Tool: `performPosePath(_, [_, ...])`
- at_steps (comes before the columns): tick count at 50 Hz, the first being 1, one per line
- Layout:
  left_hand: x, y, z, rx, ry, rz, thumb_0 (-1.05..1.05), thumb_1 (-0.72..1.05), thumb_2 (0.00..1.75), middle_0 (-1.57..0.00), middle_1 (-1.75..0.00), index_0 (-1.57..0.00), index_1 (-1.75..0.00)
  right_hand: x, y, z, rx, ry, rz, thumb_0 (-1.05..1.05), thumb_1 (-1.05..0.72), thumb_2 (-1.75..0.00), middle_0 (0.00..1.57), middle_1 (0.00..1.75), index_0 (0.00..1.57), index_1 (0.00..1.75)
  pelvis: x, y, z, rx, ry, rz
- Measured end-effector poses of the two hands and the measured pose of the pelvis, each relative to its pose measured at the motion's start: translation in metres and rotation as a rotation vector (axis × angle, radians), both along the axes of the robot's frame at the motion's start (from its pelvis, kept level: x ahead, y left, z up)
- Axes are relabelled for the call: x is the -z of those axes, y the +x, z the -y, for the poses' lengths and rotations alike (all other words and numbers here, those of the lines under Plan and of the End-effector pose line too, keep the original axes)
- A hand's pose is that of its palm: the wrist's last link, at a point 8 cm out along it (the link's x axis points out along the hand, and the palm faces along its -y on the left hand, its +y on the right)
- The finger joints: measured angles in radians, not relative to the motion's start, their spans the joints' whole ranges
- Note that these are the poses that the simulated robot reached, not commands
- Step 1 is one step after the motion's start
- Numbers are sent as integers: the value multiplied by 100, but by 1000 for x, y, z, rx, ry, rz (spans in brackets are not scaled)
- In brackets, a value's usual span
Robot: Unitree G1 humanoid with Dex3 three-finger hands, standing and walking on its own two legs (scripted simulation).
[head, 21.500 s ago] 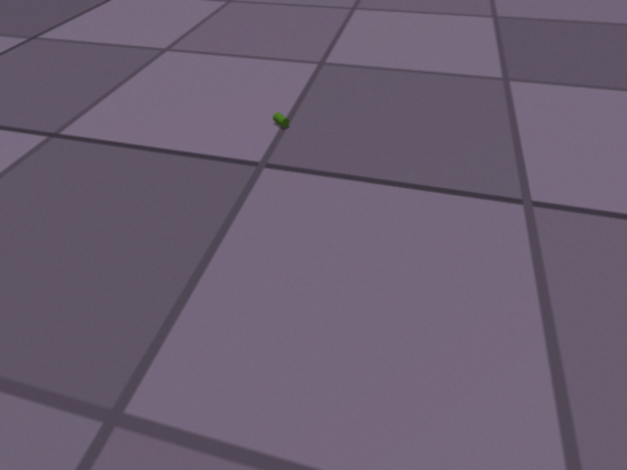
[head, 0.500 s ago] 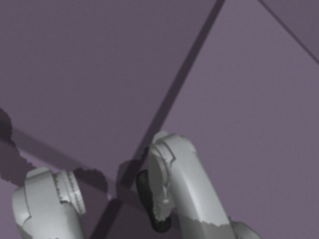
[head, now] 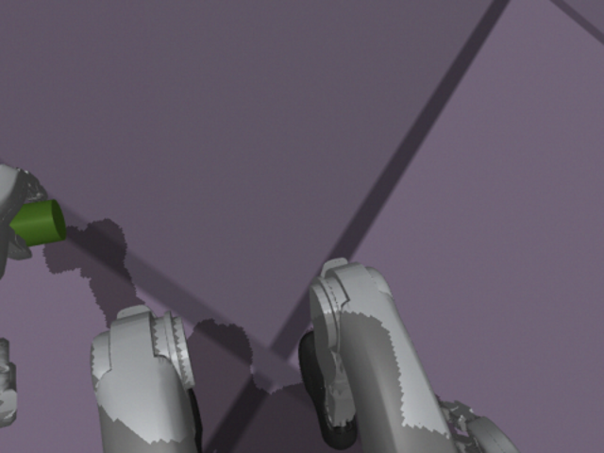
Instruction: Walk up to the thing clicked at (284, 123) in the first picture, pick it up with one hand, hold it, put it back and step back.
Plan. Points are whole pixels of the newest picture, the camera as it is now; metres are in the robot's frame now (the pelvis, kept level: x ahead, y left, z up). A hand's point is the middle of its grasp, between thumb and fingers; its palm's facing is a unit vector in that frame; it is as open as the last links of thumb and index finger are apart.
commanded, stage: lift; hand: left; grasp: from above
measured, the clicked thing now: (19, 226) +0.46 +0.31 -0.20
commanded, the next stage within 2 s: hold in 1.76 s
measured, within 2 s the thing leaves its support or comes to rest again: neither
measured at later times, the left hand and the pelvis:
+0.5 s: hand out of the picture +0.43 +0.31 -0.09, palm faces -0.46 -0.07 -0.88, open 8.1 cm; pelvis -0.01 +0.00 +0.05, yaw +2 degrees
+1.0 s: hand out of the picture +0.37 +0.29 +0.10, palm faces -0.43 -0.11 -0.90, open 8.2 cm; pelvis +0.01 +0.00 +0.19, yaw +5 degrees
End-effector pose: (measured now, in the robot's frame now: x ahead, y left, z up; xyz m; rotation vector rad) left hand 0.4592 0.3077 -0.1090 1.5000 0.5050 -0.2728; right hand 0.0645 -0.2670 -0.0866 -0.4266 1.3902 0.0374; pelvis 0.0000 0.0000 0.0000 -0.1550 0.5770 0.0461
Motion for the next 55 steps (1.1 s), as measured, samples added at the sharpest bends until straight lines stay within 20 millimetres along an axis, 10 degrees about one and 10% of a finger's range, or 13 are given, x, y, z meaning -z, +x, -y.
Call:
performPosePath(15, [-33, -6, -1, -8, -2, 35, -2, 27, 6, -103, 0, -105, -1, -18, -16, 8, 87, -56, -4, 1, -91, -90, 20, 30, 20, 30, -16, -4, 0, -12, 12, -14])
performPosePath(28, [-91, -35, -3, -6, -1, 11, -2, 26, 8, -104, -1, -105, -2, -51, 8, -1, 122, -31, 84, 1, -91, -90, 20, 30, 21, 30, -58, -6, -2, -26, 29, -25])
performPosePath(55, [-309, -98, 20, -43, -39, 38, -2, 26, 10, -102, -3, -102, -5, -213, 78, -17, 170, 14, 302, 1, -90, -90, 20, 30, 21, 30, -233, 13, -3, -47, 92, 118])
